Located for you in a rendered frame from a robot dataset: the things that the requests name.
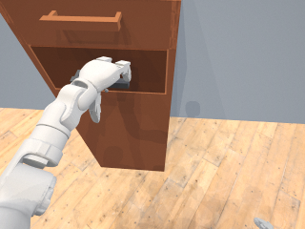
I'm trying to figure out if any robot left upper arm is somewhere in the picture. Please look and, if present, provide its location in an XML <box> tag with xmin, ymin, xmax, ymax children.
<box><xmin>0</xmin><ymin>162</ymin><xmax>57</xmax><ymax>229</ymax></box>

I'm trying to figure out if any drawer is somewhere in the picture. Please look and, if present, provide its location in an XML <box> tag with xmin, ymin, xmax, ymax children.
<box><xmin>30</xmin><ymin>45</ymin><xmax>168</xmax><ymax>94</ymax></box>

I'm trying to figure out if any robot left hand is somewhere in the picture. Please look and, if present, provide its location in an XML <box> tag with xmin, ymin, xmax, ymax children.
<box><xmin>79</xmin><ymin>56</ymin><xmax>132</xmax><ymax>123</ymax></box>

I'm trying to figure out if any robot right hand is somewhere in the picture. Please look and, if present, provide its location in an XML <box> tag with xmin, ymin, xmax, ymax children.
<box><xmin>254</xmin><ymin>218</ymin><xmax>274</xmax><ymax>229</ymax></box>

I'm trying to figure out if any cabinet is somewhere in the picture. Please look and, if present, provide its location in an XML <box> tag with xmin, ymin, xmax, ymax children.
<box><xmin>0</xmin><ymin>0</ymin><xmax>181</xmax><ymax>172</ymax></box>

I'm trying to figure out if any handle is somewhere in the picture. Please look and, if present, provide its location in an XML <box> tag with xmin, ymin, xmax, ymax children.
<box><xmin>39</xmin><ymin>15</ymin><xmax>121</xmax><ymax>31</ymax></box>
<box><xmin>70</xmin><ymin>70</ymin><xmax>130</xmax><ymax>89</ymax></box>

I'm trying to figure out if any left robot forearm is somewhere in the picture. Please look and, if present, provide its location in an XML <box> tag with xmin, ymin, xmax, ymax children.
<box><xmin>0</xmin><ymin>77</ymin><xmax>98</xmax><ymax>191</ymax></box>

